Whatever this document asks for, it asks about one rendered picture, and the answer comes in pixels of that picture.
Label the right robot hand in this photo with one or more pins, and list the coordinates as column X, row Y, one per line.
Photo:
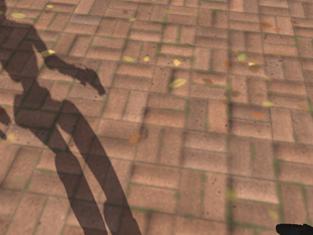
column 294, row 229

